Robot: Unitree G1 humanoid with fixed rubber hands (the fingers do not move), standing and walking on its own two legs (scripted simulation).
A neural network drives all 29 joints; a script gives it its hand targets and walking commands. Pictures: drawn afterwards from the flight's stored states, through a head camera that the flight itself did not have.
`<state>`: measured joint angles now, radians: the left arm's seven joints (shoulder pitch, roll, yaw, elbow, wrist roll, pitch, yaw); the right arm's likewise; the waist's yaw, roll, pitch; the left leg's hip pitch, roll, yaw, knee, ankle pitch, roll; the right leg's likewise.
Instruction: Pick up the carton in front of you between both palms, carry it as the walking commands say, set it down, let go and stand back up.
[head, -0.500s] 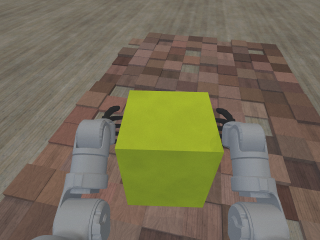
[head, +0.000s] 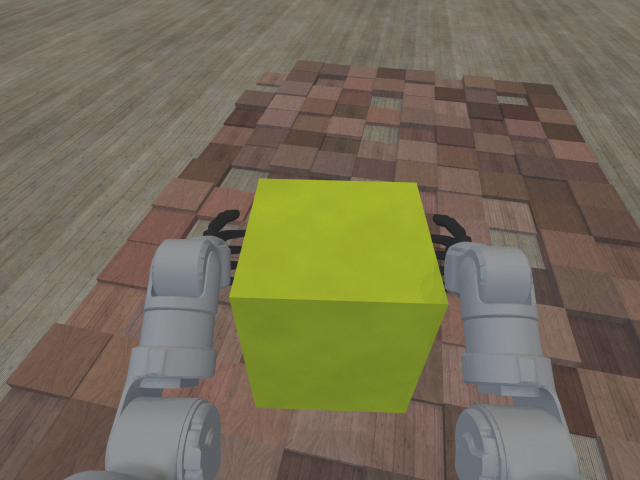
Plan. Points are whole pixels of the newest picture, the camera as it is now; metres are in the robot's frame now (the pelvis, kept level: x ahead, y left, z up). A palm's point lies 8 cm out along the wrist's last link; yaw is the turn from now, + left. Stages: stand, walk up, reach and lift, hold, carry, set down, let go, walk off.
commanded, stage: carry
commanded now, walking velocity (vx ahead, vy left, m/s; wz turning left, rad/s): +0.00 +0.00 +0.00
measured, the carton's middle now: (333, 298) +0.34 +0.00 +0.06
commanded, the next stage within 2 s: none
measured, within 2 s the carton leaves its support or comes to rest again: neither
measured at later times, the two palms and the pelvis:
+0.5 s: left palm (217, 244) +0.36 +0.15 +0.14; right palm (454, 248) +0.36 -0.15 +0.14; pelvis +0.03 +0.00 +0.00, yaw +0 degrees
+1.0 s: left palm (215, 170) +0.58 +0.21 +0.10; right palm (387, 168) +0.59 -0.09 +0.11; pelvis +0.23 +0.04 -0.02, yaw +0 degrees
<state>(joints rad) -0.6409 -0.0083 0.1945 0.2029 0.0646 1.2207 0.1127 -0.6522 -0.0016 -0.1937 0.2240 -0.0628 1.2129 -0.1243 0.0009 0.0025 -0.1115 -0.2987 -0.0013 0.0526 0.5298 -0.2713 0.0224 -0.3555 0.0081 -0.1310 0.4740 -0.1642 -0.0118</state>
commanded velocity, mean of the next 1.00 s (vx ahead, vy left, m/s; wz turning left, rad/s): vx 0.37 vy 0.00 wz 0.00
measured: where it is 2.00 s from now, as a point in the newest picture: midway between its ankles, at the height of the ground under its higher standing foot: (299, 321)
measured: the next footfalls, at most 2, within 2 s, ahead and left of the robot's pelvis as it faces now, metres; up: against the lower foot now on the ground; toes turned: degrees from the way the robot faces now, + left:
left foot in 0.96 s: +0.35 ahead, +0.13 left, -0.01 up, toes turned +6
right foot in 1.40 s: +0.66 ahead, -0.02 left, -0.01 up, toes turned -6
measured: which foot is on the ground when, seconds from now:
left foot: down 0.00-0.64, up 0.66-0.94, down 0.96-1.00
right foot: down 0.00-0.98, up 1.00-1.00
